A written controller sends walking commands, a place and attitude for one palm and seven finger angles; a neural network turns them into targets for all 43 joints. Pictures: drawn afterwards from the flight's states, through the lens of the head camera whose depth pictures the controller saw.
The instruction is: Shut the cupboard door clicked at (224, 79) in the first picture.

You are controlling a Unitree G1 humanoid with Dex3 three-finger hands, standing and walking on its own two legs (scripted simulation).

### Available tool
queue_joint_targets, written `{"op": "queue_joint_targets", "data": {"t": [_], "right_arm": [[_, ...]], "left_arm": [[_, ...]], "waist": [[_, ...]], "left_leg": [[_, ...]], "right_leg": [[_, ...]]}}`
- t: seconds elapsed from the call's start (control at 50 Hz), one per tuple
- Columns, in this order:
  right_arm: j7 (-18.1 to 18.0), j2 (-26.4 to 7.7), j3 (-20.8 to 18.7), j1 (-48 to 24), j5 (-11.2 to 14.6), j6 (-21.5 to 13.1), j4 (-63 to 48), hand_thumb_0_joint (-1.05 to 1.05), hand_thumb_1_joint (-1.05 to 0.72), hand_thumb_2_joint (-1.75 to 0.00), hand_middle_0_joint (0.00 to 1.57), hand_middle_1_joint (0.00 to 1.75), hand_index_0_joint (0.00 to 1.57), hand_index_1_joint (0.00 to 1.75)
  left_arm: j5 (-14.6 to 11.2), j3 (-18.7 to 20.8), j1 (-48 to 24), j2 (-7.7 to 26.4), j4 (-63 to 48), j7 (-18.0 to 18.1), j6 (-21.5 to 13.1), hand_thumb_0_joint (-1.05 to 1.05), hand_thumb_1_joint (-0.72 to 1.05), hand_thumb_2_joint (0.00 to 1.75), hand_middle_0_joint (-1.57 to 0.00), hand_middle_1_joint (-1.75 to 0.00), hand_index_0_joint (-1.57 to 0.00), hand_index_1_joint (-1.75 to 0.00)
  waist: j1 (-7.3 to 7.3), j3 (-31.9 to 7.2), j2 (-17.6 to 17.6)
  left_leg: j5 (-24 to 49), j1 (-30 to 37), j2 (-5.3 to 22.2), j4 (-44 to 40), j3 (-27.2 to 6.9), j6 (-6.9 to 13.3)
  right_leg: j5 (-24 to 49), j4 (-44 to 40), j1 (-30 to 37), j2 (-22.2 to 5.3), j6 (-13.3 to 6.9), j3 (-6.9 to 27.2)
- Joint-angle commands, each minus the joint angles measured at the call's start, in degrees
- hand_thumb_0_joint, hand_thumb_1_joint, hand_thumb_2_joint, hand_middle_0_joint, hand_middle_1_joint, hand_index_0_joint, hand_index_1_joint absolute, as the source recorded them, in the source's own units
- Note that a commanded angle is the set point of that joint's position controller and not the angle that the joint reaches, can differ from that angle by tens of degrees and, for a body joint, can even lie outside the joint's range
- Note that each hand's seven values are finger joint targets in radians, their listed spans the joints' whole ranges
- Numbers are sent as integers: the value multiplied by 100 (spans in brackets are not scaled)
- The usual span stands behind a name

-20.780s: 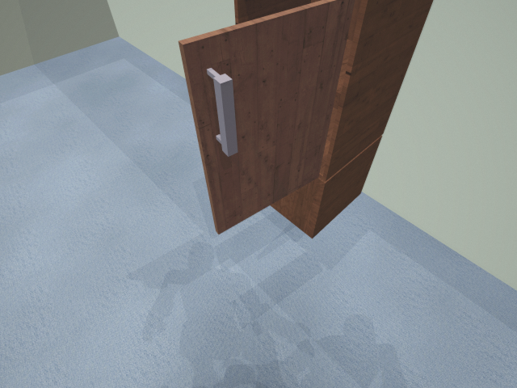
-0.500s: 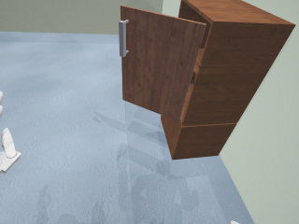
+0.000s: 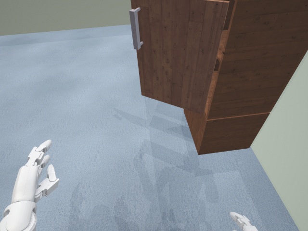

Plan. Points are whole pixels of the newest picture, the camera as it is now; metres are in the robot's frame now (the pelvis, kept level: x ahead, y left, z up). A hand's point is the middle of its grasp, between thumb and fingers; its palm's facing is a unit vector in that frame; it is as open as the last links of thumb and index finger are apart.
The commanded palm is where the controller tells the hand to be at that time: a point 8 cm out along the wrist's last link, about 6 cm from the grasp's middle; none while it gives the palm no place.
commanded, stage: let the arm hang, fingers relaxed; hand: left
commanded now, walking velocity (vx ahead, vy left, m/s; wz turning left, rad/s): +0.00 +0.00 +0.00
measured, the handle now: (137, 29) +0.95 +0.14 +0.12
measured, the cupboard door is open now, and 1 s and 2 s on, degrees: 55 55 55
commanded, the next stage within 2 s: look to check the result in 1.00 s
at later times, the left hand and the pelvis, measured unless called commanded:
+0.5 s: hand out of the picture -0.01 +0.20 -0.15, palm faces +0.01 -0.97 -0.24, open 7.3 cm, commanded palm none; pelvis +0.00 +0.00 +0.02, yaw +0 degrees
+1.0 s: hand out of the picture -0.03 +0.15 -0.16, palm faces +0.03 -0.99 -0.11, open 7.4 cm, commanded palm none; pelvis +0.00 +0.01 +0.02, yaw -1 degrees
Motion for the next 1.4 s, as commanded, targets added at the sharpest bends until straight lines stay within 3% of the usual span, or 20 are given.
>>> {"op": "queue_joint_targets", "data": {"t": [0.0, 0.04, 0.08, 0.1, 0.12, 0.18, 0.24, 0.36, 0.48, 0.72, 0.78, 0.96, 1.08, 1.38], "right_arm": [[-73, -713, -224, 61, -51, 128, -526, 0, -90, -90, 20, 30, 20, 30], [-74, -594, -149, 58, -89, 273, -347, 0, -90, -90, 20, 30, 20, 30], [-66, -583, -104, 63, -138, 341, -30, 0, -90, -90, 20, 30, 20, 30], [-57, -648, -83, 36, -137, 337, 95, 0, -90, -90, 20, 30, 20, 30], [-73, -605, -61, 8, -133, 334, 264, 0, -90, -90, 20, 30, 20, 30], [-121, -360, -92, 85, -143, 312, 600, 0, -90, -90, 20, 30, 20, 30], [-135, -321, -115, 301, -101, 353, 870, 0, -90, -90, 20, 30, 20, 30], [-157, -275, -109, 650, -52, 355, 1360, 0, -90, -90, 20, 30, 20, 30], [-170, -145, -70, 902, -36, 388, 1758, 0, -90, -90, 20, 30, 20, 30], [-203, 173, -43, 1162, -15, 363, 2087, 0, -90, -90, 20, 30, 20, 30], [-215, 202, -49, 1206, -24, 358, 2106, 0, -90, -90, 20, 30, 20, 30], [-228, 218, -72, 1253, -25, 334, 2063, 0, -90, -90, 20, 30, 20, 30], [-221, 165, -85, 1235, -20, 336, 2042, 0, -90, -90, 20, 30, 20, 30], [-196, -127, -138, 996, -9, 300, 1984, 0, -90, -90, 20, 30, 20, 30]], "left_arm": [[86, -896, -196, 37, 1747, -298, 343, 0, 90, 90, -20, -30, -20, -30], [53, -953, -360, 66, 2499, -257, 353, 0, 90, 90, -20, -30, -20, -30], [45, -998, -527, 52, 3283, -227, 343, 0, 90, 90, -20, -30, -20, -30], [35, -1027, -508, 99, 3626, -214, 335, 0, 90, 90, -20, -30, -20, -30], [18, -1042, -440, -6, 3987, -213, 328, 0, 90, 90, -20, -30, -20, -30], [49, -951, -197, -333, 4655, -198, 249, 0, 90, 90, -20, -30, -20, -30], [30, -1022, -294, -282, 5034, -202, 234, 0, 90, 90, -20, -30, -20, -30], [2, -1121, -228, -304, 5699, -199, 198, 0, 90, 90, -20, -30, -20, -30], [-10, -1184, 4, -402, 6158, -166, 204, 0, 90, 90, -20, -30, -20, -30], [-1, -1199, 470, -679, 6497, -97, 190, 0, 90, 90, -20, -30, -20, -30], [4, -1193, 515, -766, 6520, -94, 197, 0, 90, 90, -20, -30, -20, -30], [18, -1172, 570, -849, 6510, -89, 181, 0, 90, 90, -20, -30, -20, -30], [22, -1171, 505, -804, 6488, -88, 180, 0, 90, 90, -20, -30, -20, -30], [28, -1138, 262, -499, 6395, -109, 158, 0, 90, 90, -20, -30, -20, -30]], "waist": [[-186, -362, -1853], [-173, -311, -1454], [-181, -203, -647], [-125, -142, -119], [-78, -124, 169], [-41, -243, 686], [-88, -23, 459], [-113, 291, -449], [-135, 660, -685], [-113, 784, -501], [-106, 886, -343], [-117, 842, -337], [-119, 932, -414], [-120, 703, -466]], "left_leg": [[2006, 563, 299, 32, -539, -16], [1748, 739, 233, -226, -547, -27], [1624, 780, 335, -714, -705, 1], [1701, 728, 441, -974, -853, 35], [1405, 598, 497, -1207, -922, 76], [828, 668, 401, -1409, -798, 28], [581, 743, 423, -1549, -782, -11], [660, 969, 463, -1741, -660, -9], [256, 1071, 434, -1893, -549, 8], [269, 1073, 412, -1957, -500, 58], [85, 979, 405, -2026, -525, 64], [6, 955, 415, -2060, -570, 82], [-10, 915, 428, -2081, -582, 77], [261, 1168, 484, -2094, -598, 101]], "right_leg": [[2939, -385, 78, -970, -392, 704], [2348, -583, 95, -990, -383, 754], [1266, -727, 172, -767, -237, 693], [983, -752, 349, -604, -129, 634], [694, -863, 542, -536, -76, 615], [806, -1260, 849, -597, -167, 670], [722, -1537, 790, -620, -188, 672], [701, -1820, 700, -636, -163, 698], [241, -1973, 373, -609, -148, 755], [364, -1839, 276, -569, -115, 744], [339, -1801, 234, -541, -105, 728], [409, -1756, 248, -528, -104, 725], [394, -1754, 237, -527, -93, 733], [581, -1741, 363, -564, -81, 730]]}}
